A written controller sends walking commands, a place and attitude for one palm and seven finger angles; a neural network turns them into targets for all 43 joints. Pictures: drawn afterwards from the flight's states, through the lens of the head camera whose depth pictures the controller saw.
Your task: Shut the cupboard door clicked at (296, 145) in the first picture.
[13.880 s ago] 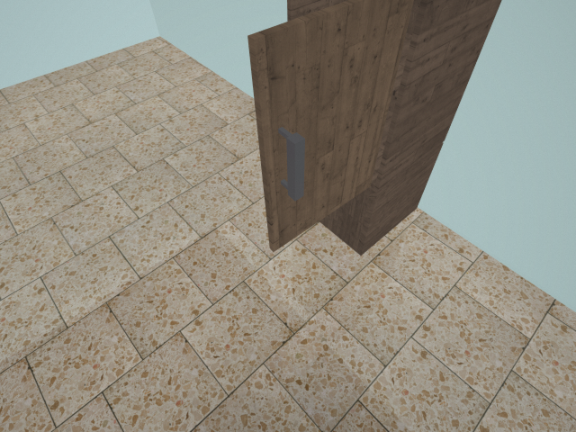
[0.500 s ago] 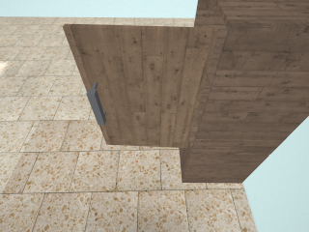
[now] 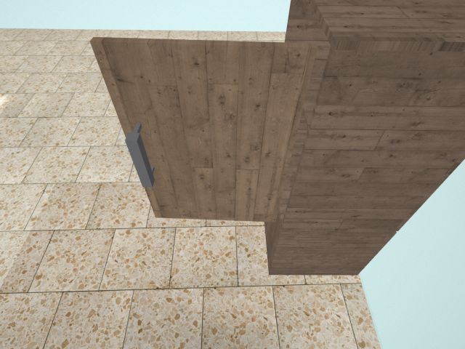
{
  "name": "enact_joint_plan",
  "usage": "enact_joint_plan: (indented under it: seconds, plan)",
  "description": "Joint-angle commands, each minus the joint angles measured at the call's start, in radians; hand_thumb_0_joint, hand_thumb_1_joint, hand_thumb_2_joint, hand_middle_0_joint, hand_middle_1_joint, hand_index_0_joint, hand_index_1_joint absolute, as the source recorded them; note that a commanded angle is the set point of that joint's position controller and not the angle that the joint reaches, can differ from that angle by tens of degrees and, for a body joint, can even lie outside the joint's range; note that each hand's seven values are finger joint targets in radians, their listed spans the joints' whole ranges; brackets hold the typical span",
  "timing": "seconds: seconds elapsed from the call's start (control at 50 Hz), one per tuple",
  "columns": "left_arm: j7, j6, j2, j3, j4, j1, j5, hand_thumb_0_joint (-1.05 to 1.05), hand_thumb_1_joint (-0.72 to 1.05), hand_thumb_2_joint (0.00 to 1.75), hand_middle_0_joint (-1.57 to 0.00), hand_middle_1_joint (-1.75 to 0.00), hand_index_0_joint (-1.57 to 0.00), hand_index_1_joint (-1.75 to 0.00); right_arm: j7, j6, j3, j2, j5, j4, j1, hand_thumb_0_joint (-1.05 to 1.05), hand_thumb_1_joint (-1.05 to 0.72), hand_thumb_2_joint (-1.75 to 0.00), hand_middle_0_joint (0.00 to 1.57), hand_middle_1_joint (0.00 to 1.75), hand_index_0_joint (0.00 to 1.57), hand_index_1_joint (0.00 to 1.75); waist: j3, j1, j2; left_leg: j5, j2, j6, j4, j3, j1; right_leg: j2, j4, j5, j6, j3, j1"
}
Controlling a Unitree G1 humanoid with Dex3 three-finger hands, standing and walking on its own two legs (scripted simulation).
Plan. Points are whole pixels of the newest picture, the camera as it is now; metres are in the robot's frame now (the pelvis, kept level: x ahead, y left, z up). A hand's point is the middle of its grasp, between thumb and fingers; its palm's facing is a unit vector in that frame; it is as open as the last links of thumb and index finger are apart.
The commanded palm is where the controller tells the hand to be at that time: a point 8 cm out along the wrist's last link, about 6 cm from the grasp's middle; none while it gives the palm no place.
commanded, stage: look again from close up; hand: left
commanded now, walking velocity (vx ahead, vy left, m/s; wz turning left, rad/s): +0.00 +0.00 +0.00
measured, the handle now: (143, 156) +0.53 +0.25 -0.02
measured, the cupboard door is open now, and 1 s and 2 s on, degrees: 88 88 88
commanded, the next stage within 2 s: shuffle to correct the standing spot in 0.46 s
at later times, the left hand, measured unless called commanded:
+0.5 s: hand out of the picture +0.03 +0.18 -0.18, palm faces +0.00 -0.98 -0.20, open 7.4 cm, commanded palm none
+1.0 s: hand out of the picture +0.03 +0.22 -0.19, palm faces +0.04 -0.98 -0.18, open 7.4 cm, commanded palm none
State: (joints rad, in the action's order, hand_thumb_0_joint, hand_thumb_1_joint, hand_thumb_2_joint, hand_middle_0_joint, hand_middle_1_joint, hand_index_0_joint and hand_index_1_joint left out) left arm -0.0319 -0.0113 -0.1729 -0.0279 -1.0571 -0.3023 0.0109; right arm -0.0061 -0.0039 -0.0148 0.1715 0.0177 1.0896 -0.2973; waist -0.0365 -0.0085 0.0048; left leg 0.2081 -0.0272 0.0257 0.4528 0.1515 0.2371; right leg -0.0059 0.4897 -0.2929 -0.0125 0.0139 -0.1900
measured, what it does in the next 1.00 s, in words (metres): shifts its weight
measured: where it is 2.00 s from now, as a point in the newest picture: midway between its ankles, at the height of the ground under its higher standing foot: outside the picture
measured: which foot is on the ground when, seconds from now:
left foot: down 0.00-1.00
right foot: down 0.00-0.92, up 0.94-1.00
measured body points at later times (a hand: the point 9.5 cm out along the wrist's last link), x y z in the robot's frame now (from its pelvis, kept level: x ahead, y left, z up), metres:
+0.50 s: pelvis +0.02 +0.00 +0.00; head +0.04 +0.01 +0.45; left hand +0.03 +0.23 -0.16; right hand +0.05 -0.23 -0.15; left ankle +0.02 +0.10 -0.74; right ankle -0.02 -0.11 -0.74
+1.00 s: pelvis +0.07 +0.04 +0.00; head +0.10 +0.07 +0.44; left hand +0.03 +0.27 -0.17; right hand +0.08 -0.19 -0.15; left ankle +0.02 +0.10 -0.74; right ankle +0.00 -0.10 -0.70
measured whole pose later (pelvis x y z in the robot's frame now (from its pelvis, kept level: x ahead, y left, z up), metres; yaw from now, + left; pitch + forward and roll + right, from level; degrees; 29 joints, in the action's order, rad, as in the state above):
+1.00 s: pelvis +0.07 +0.04 +0.00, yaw +0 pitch -1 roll +0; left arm -0.05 0.03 -0.18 0.02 -1.11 -0.34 0.02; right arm -0.04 -0.04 -0.01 0.15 0.02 1.08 -0.27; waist -0.06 0.01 0.05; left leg 0.35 0.01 0.08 0.50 0.17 0.13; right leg -0.04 0.85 -0.51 0.00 0.01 -0.26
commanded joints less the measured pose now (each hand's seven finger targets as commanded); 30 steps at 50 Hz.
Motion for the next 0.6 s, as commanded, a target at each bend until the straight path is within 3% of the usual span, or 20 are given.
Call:
enact_joint_plan:
  seconds: [0.0, 0.12, 0.3, 0.54, 0.58]
  plan:
    - [-0.006, -0.018, -0.111, 0.022, 0.024, -0.041, 0.001, 0.0, 0.9, 0.9, -0.2, -0.3, -0.2, -0.3, -0.01, -0.032, 0.018, 0.094, -0.007, -0.025, -0.017, 0.0, -0.9, -0.9, 0.2, 0.3, 0.2, 0.3, -0.005, 0.013, 0.003, -0.045, -0.098, 0.011, -0.092, -0.132, -0.053, -0.087, -0.113, 0.096, -0.031, -0.095, -0.057]
    - [-0.008, -0.017, -0.105, 0.024, -0.001, -0.042, 0.001, 0.0, 0.9, 0.9, -0.2, -0.3, -0.2, -0.3, -0.017, -0.035, 0.019, 0.094, -0.008, 0.0, -0.014, 0.0, -0.9, -0.9, 0.2, 0.3, 0.2, 0.3, 0.011, 0.015, -0.004, -0.122, -0.104, 0.012, -0.08, -0.128, -0.082, -0.09, -0.104, 0.178, -0.028, -0.09, -0.034]
    - [-0.009, -0.015, -0.099, 0.025, -0.015, -0.038, 0.004, 0.0, 0.9, 0.9, -0.2, -0.3, -0.2, -0.3, -0.02, -0.03, 0.021, 0.086, -0.008, 0.012, 0.007, 0.0, -0.9, -0.9, 0.2, 0.3, 0.2, 0.3, -0.023, 0.013, 0.011, -0.125, -0.105, 0.01, -0.087, -0.122, -0.093, -0.091, -0.122, 0.196, -0.023, -0.089, -0.043]
    - [-0.009, -0.017, -0.115, 0.031, -0.018, -0.03, 0.004, 0.0, 0.9, 0.9, -0.2, -0.3, -0.2, -0.3, -0.024, -0.032, 0.024, 0.108, -0.008, 0.011, 0.034, 0.0, -0.9, -0.9, 0.2, 0.3, 0.2, 0.3, 0.018, 0.013, 0.007, -0.205, -0.109, 0.01, -0.077, -0.12, -0.133, -0.099, -0.116, 0.28, -0.022, -0.087, -0.01]
    - [-0.008, -0.014, -0.106, 0.031, -0.025, -0.044, 0.007, 0.0, 0.9, 0.9, -0.2, -0.3, -0.2, -0.3, -0.019, -0.027, 0.021, 0.098, -0.005, 0.016, 0.02, 0.0, -0.9, -0.9, 0.2, 0.3, 0.2, 0.3, 0.024, 0.017, 0.016, -0.108, -0.098, 0.009, -0.068, -0.111, -0.121, -0.102, -0.111, 0.202, -0.029, -0.088, 0.002]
